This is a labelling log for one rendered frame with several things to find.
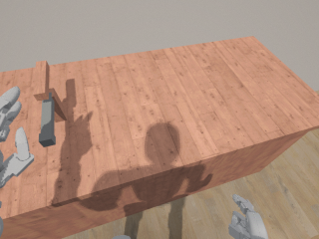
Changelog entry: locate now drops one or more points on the robot right hand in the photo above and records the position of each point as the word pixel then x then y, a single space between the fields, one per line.
pixel 249 227

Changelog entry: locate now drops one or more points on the counter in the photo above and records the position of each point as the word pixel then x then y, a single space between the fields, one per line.
pixel 139 130

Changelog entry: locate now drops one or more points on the robot left hand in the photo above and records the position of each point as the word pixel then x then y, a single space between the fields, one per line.
pixel 16 163

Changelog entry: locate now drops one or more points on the tap lever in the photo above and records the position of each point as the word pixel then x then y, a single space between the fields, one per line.
pixel 47 132

